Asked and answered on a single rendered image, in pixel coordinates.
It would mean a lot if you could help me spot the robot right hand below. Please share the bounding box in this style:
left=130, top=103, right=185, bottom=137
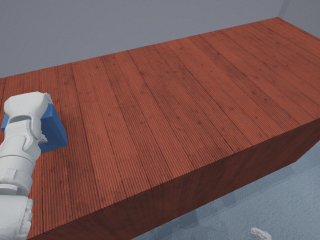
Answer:
left=251, top=227, right=272, bottom=240

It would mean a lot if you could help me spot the robot left forearm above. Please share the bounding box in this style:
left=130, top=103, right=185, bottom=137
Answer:
left=0, top=112, right=41, bottom=197

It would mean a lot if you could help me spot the robot left hand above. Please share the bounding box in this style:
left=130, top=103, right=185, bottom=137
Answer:
left=4, top=91, right=53, bottom=144

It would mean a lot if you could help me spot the table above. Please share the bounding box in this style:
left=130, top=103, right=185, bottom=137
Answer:
left=0, top=17, right=320, bottom=240

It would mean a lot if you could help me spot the sponge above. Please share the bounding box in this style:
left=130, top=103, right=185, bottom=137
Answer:
left=0, top=103, right=68, bottom=153

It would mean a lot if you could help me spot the left robot upper arm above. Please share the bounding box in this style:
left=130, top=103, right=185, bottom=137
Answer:
left=0, top=195, right=33, bottom=240

